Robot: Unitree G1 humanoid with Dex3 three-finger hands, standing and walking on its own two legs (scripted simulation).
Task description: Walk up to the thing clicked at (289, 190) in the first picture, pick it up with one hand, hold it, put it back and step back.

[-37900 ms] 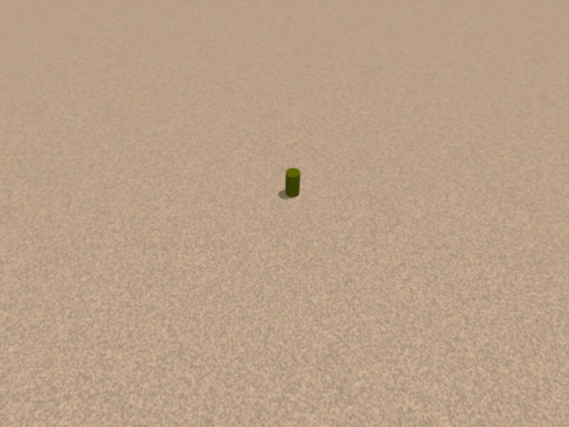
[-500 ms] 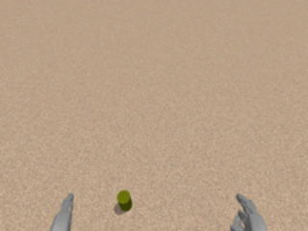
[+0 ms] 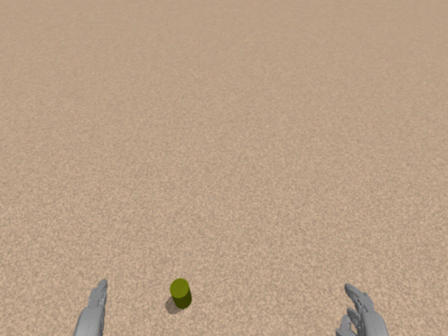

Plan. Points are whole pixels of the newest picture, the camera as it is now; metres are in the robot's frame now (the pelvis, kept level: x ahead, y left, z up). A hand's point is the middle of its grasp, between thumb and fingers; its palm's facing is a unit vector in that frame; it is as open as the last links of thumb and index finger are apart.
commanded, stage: home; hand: left
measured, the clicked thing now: (181, 294) +0.42 +0.18 -0.65
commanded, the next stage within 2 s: stand in 0.14 s
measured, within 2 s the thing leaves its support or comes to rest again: neither
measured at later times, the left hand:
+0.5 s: hand (127, 334) +0.17 +0.18 -0.06, palm faces +0.12 -0.95 -0.28, open 14.0 cm
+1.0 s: hand out of the picture +0.07 +0.25 -0.11, palm faces +0.01 -0.93 -0.36, open 7.4 cm
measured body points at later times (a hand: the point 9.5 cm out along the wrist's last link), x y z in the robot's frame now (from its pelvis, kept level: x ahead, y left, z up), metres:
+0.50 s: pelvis +0.00 +0.00 +0.00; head +0.02 +0.00 +0.45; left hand +0.16 +0.23 -0.04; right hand +0.16 -0.24 -0.07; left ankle +0.01 +0.13 -0.69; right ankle +0.02 -0.13 -0.69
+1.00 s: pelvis -0.01 +0.00 +0.03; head +0.00 +0.01 +0.48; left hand +0.07 +0.30 -0.09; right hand +0.08 -0.29 -0.09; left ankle +0.01 +0.13 -0.69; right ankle +0.02 -0.13 -0.69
